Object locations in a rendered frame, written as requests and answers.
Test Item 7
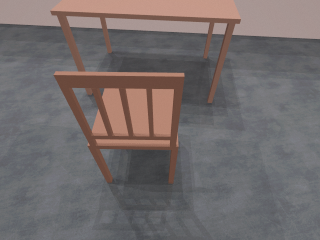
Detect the chair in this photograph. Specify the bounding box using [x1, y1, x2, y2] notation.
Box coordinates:
[54, 71, 185, 184]

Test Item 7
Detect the table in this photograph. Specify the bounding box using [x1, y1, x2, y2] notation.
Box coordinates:
[50, 0, 241, 103]

